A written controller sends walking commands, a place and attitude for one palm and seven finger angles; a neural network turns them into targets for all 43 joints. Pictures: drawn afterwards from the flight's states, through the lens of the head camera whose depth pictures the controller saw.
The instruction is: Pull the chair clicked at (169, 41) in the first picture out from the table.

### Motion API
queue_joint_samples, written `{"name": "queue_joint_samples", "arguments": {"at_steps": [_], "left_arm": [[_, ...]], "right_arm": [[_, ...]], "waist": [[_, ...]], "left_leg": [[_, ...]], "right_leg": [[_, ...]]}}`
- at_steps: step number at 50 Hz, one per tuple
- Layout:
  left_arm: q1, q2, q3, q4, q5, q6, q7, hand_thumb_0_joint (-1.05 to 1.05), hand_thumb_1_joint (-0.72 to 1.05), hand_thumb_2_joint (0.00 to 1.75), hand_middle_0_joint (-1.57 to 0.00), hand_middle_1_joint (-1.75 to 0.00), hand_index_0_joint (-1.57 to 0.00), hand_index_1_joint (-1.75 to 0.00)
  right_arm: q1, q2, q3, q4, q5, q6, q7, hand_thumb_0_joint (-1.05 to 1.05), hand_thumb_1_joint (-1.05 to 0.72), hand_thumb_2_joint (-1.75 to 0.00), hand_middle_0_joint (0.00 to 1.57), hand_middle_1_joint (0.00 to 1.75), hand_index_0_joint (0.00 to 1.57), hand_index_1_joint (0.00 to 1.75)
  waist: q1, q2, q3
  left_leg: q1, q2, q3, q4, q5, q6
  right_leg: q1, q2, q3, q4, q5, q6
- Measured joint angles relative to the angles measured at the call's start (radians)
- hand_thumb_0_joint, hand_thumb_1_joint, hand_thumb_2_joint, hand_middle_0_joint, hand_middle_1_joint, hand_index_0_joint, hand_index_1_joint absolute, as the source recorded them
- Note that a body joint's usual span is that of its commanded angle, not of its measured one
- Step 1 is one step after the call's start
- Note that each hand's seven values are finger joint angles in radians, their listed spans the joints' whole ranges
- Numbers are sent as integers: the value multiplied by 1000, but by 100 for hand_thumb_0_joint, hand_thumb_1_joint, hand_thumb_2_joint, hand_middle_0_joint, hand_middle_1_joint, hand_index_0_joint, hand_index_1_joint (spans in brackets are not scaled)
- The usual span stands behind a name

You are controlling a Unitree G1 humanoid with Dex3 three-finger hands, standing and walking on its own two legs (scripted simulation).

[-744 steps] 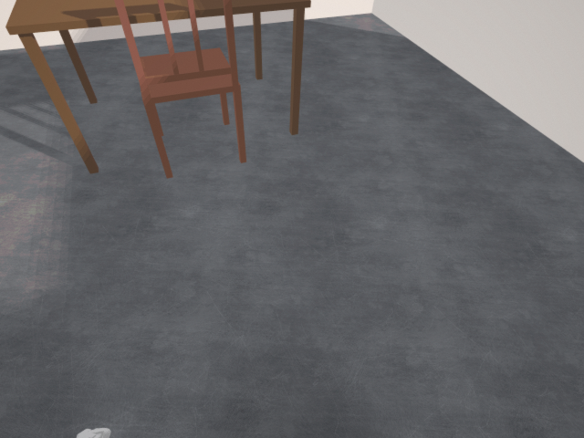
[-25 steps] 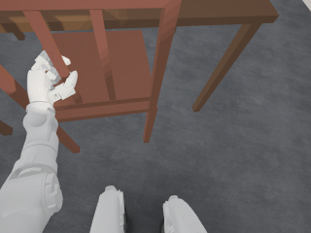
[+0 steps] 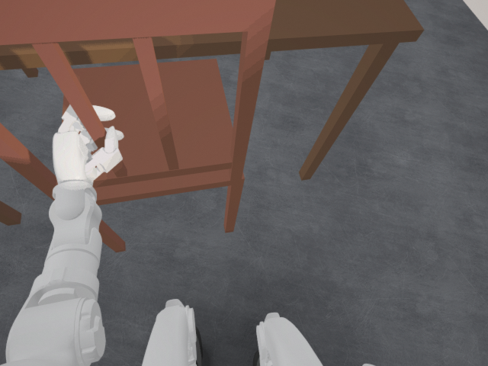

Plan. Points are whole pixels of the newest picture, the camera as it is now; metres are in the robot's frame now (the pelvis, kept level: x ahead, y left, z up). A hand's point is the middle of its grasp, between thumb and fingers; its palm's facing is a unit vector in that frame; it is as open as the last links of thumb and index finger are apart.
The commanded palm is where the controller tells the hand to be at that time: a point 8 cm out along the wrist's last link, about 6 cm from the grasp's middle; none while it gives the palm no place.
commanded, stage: hook a spindle and tug to test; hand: left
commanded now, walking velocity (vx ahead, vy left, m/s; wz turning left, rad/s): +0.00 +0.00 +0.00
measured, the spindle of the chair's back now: (93, 125) +0.49 +0.22 +0.04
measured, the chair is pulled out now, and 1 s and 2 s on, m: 0.01 0.11 0.18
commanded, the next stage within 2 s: step backward, pulling the chair out in 0.16 s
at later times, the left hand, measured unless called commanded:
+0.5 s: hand (116, 154) +0.44 +0.18 +0.04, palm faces +0.22 -0.97 -0.11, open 5.3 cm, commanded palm +0.42 +0.22 +0.04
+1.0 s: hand (140, 199) +0.36 +0.14 +0.04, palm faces +0.11 -0.98 -0.15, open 5.1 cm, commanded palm +0.35 +0.18 +0.04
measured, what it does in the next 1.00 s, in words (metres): rises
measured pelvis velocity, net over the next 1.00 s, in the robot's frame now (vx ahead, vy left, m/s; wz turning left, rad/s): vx -0.03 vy -0.02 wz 0.04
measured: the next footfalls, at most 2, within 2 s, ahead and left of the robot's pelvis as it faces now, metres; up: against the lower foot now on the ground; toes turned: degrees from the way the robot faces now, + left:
none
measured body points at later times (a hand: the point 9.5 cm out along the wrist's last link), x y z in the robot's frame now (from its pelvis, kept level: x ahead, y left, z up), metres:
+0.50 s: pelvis +0.03 +0.00 +0.08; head +0.14 +0.01 +0.52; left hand +0.42 +0.23 +0.05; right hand +0.10 -0.25 -0.05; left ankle +0.06 +0.10 -0.62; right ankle -0.02 -0.13 -0.61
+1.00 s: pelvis -0.03 -0.02 +0.10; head +0.08 -0.03 +0.53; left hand +0.35 +0.19 +0.05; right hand +0.03 -0.27 -0.04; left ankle +0.06 +0.10 -0.62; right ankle -0.02 -0.13 -0.62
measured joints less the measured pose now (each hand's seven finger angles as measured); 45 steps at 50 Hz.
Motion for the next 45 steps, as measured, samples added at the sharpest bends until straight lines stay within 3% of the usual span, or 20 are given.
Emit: {"name": "queue_joint_samples", "arguments": {"at_steps": [14, 15, 17, 19, 21, 24, 30, 37, 45], "left_arm": [[76, -33, -37, -66, -18, -16, -2, 1, 73, 81, -42, -141, -41, -145], [74, -34, -43, -82, -7, 12, 14, 1, 72, 81, -42, -139, -41, -145], [62, -31, -79, -104, 24, 122, 64, 2, 72, 81, -41, -135, -41, -145], [48, -35, -120, -65, 26, 219, 106, 3, 72, 82, -39, -129, -40, -145], [23, -40, -156, 20, 28, 276, 134, 4, 73, 82, -36, -124, -40, -145], [-1, -72, -152, 139, 4, 268, 147, 4, 74, 81, -29, -113, -42, -145], [-51, -89, -193, 264, 32, 258, 134, 4, 74, 78, -27, -107, -47, -145], [-55, -82, -222, 255, 38, 259, 107, 3, 73, 77, -29, -111, -49, -145], [-24, -92, -209, 214, 26, 264, 103, 2, 73, 76, -28, -112, -49, -145]], "right_arm": [[-29, -6, -13, 8, 4, -18, -8, 0, -91, -90, 20, 30, 21, 30], [-38, -2, -14, 5, 19, -7, -16, 0, -91, -90, 20, 30, 21, 30], [-50, 8, -13, -8, 50, 17, -45, 0, -91, -90, 20, 30, 20, 30], [-46, 11, -3, -17, 69, 30, -66, 0, -91, -90, 20, 30, 20, 30], [-36, 11, 12, -19, 79, 36, -81, 0, -91, -90, 20, 30, 20, 30], [-23, 8, 26, -9, 82, 30, -93, 0, -91, -90, 20, 30, 21, 30], [-22, -16, 2, 50, 76, -8, -113, 0, -90, -90, 20, 30, 21, 30], [-44, -37, -31, 93, 70, -54, -127, 0, -91, -90, 20, 30, 21, 30], [-51, 0, -25, 101, 64, -84, -119, 0, -91, -90, 20, 30, 21, 30]], "waist": [[27, -9, -2], [28, -13, 21], [32, -18, 85], [39, -6, 106], [46, 0, 106], [49, -10, 110], [52, -22, 140], [53, -20, 198], [50, -6, 262]], "left_leg": [[32, -8, -7, -13, -9, -12], [57, -10, -6, -22, -8, -13], [156, -20, -4, -78, 8, -17], [248, -25, -3, -168, 44, -2], [332, -28, 3, -266, 73, -8], [436, -35, 11, -391, 121, -9], [546, -39, 7, -516, 175, -5], [588, -45, 33, -565, 214, 5], [626, -32, 42, -613, 273, -4]], "right_leg": [[33, -5, -7, -8, -16, -11], [59, -7, -7, -16, -16, -11], [156, -16, -6, -82, 63, -10], [250, -17, -8, -175, 59, -8], [332, -17, -2, -279, 83, -4], [429, -23, 3, -404, 151, 7], [535, -24, -5, -528, 237, 21], [578, -31, 19, -591, 247, 15], [586, -20, 28, -590, 286, 3]]}}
